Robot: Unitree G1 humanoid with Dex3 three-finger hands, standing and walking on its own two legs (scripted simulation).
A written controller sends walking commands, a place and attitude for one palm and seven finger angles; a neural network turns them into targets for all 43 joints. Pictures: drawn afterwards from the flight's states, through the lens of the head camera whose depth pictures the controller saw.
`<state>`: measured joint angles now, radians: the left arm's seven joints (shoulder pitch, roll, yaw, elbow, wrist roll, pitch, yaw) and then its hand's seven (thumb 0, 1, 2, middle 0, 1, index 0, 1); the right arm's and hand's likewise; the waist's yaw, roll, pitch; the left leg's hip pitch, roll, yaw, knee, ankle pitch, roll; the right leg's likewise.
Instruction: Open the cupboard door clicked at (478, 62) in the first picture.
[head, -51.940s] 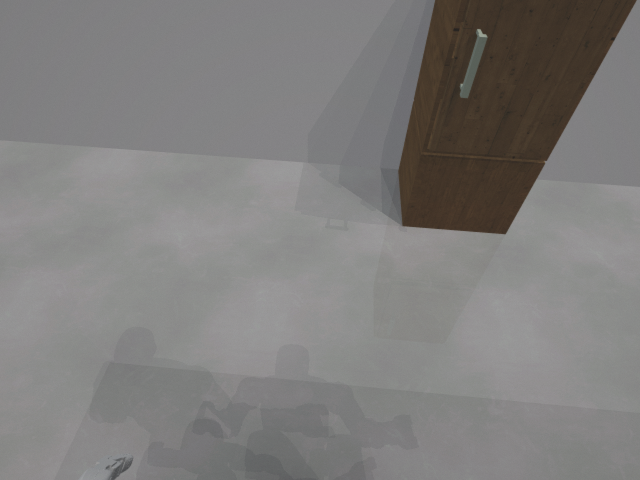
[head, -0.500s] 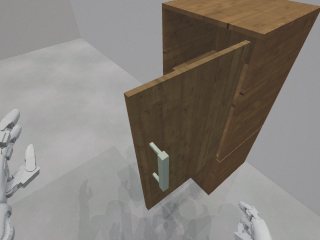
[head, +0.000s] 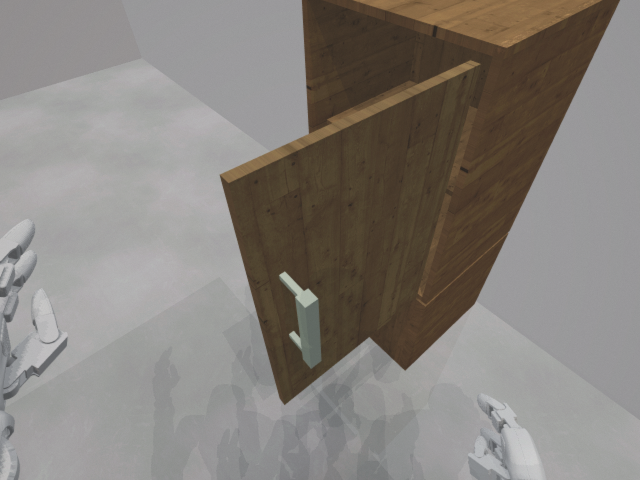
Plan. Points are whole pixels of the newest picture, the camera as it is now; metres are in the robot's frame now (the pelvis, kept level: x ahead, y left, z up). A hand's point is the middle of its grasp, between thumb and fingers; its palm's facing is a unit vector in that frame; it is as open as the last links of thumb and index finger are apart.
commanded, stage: step back with the hand held close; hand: left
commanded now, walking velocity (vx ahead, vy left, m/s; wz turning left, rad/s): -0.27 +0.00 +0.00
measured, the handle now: (300, 322) +0.34 +0.07 -0.03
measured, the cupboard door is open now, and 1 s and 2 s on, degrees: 88 88 88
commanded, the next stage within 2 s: stop stepping back and stand still in 0.98 s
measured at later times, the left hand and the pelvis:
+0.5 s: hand out of the picture +0.13 +0.30 +0.14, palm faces +0.42 -0.75 -0.51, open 7.4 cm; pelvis -0.07 +0.03 -0.02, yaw +0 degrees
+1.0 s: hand out of the picture +0.05 +0.31 +0.13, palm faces +0.42 -0.78 -0.47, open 7.4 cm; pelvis -0.15 +0.04 -0.02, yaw +5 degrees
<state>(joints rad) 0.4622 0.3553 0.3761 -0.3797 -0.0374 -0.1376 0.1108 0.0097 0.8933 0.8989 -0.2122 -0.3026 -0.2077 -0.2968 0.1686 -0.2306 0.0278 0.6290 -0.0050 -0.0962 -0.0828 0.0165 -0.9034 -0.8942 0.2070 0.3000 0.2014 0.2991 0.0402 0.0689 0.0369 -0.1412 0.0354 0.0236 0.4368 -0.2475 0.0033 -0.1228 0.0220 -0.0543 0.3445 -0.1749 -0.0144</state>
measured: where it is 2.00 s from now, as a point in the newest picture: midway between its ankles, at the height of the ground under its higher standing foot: outside the picture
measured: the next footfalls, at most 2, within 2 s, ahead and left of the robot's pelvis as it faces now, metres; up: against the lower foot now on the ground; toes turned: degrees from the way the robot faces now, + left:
left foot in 0.96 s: -0.06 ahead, +0.13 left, +0.00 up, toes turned +4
right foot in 1.32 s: -0.25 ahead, -0.08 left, +0.00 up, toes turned -5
